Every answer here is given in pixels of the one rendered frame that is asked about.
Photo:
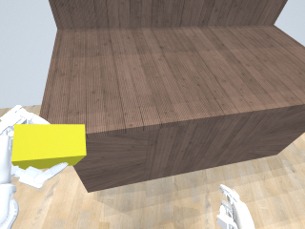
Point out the robot left hand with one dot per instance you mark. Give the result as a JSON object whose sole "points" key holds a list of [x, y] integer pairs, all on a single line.
{"points": [[31, 176]]}

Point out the robot right hand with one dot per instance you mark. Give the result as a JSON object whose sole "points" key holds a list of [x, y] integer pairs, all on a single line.
{"points": [[239, 216]]}

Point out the sponge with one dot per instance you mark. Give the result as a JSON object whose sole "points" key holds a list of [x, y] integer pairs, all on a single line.
{"points": [[42, 146]]}

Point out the table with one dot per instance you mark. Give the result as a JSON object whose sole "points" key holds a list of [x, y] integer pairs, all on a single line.
{"points": [[170, 87]]}

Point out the robot left forearm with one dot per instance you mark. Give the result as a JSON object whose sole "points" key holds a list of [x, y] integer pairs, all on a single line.
{"points": [[9, 207]]}

